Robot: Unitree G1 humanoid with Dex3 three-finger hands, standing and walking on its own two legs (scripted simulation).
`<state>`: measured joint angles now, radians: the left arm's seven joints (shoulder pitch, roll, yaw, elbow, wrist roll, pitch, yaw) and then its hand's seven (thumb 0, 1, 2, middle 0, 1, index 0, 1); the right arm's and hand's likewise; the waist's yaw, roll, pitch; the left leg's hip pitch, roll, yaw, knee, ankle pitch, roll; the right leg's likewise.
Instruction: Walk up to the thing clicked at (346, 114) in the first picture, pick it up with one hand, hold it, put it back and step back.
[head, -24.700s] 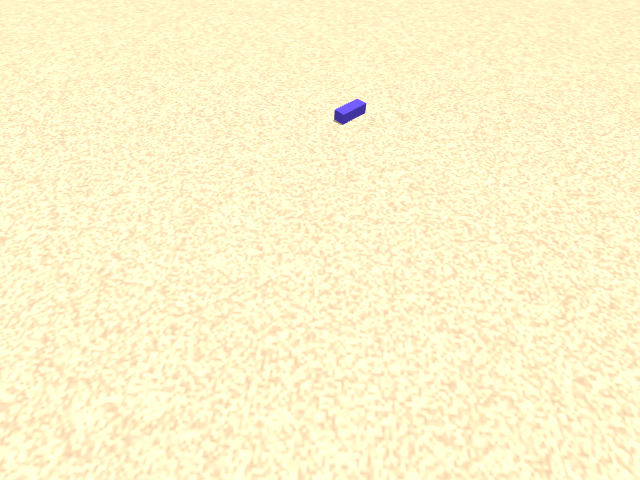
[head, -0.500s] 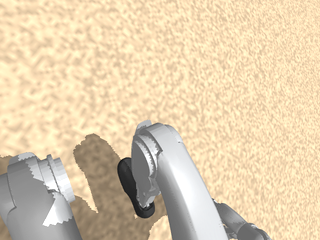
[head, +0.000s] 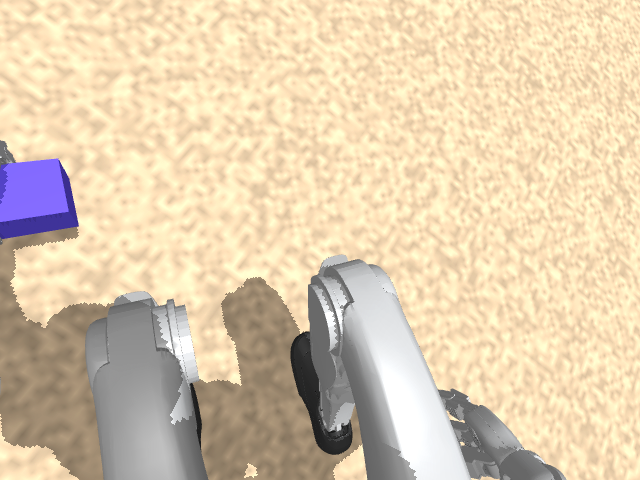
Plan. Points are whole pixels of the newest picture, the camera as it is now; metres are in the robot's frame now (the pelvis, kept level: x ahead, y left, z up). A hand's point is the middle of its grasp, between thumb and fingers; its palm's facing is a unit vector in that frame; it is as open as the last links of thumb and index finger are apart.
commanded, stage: settle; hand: left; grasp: from above
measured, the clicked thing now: out of the picture +0.44 +0.34 -0.21
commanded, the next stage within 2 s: lift in 0.14 s
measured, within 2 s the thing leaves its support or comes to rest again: neither
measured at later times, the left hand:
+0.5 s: hand out of the picture +0.43 +0.34 -0.12, palm faces -0.45 -0.09 -0.89, open 9.9 cm
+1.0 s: hand out of the picture +0.36 +0.33 +0.05, palm faces -0.43 -0.12 -0.89, open 9.9 cm
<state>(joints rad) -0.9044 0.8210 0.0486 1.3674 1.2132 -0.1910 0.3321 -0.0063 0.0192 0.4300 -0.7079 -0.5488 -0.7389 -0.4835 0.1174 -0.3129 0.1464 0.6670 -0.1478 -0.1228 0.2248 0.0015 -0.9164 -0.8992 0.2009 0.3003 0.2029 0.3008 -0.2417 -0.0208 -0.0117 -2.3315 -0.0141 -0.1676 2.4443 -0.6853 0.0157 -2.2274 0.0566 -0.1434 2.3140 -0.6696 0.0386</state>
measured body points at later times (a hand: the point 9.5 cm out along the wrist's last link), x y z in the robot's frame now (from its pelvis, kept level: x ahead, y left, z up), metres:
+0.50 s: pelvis +0.00 +0.00 +0.03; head +0.22 +0.09 +0.41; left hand +0.45 +0.35 -0.07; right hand +0.07 -0.27 -0.07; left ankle +0.07 +0.12 -0.29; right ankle +0.11 -0.12 -0.29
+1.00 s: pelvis +0.00 +0.00 +0.15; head +0.16 +0.06 +0.56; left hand +0.38 +0.33 +0.10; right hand +0.15 -0.25 +0.03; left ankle +0.07 +0.12 -0.29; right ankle +0.11 -0.12 -0.29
